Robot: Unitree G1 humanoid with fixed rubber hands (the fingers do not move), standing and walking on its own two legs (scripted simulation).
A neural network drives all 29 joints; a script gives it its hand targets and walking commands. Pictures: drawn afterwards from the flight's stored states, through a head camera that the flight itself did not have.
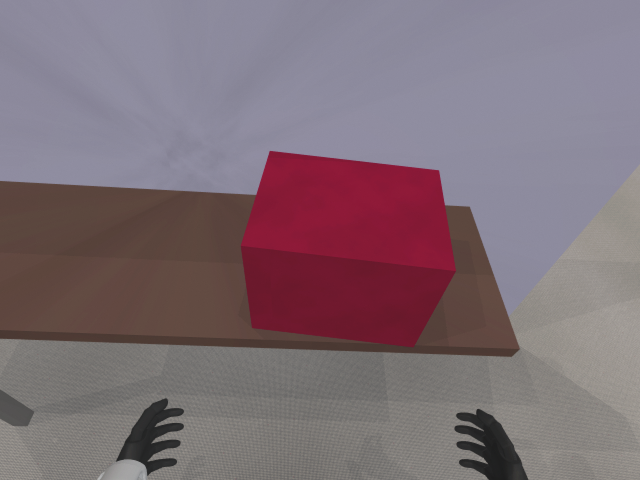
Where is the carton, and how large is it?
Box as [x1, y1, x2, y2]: [241, 151, 455, 346]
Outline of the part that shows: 270,151 241,243 252,327 413,346 455,271 438,170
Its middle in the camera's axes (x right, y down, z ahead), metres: +0.03 +0.02 +0.63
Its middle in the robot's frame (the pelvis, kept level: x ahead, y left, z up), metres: +0.44 -0.01 -0.01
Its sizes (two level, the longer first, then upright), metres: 0.269 0.198 0.213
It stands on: a table, 0.66 m high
